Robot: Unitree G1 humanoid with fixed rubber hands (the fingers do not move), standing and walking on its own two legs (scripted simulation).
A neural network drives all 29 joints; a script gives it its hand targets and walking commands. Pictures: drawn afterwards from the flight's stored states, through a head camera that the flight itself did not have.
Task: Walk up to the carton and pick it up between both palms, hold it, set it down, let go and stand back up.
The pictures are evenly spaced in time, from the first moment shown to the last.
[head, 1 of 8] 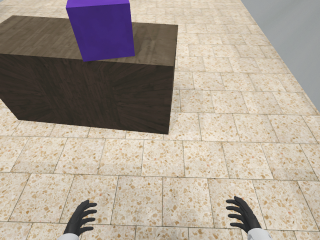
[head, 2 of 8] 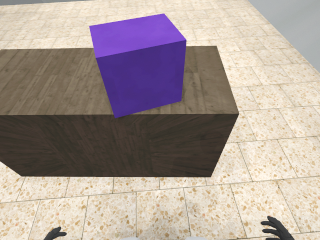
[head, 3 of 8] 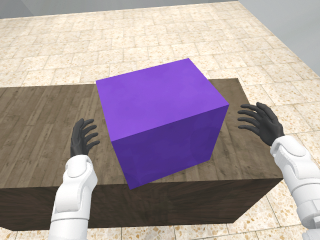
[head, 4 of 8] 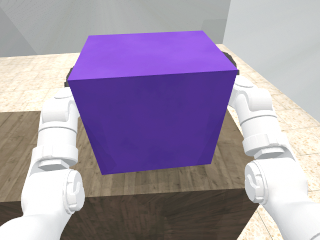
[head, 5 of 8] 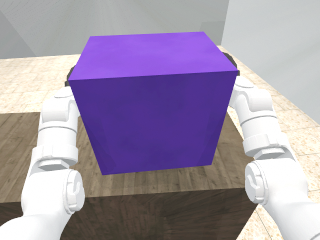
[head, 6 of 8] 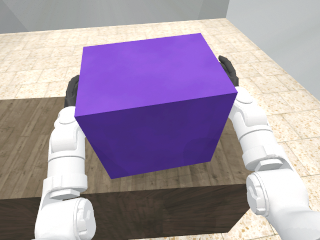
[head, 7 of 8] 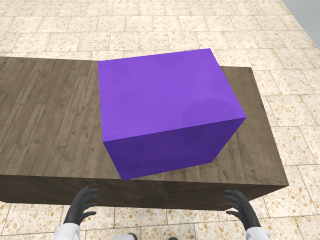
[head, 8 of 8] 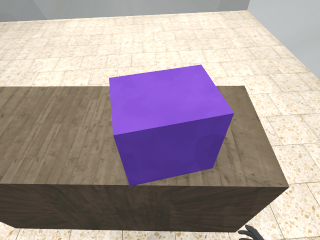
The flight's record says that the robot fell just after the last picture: no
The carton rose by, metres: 0.20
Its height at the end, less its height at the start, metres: +0.00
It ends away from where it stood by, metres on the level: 0.01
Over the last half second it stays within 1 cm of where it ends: yes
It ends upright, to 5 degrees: yes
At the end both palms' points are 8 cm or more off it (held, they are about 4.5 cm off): yes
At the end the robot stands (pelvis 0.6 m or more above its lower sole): yes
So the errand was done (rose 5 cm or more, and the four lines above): yes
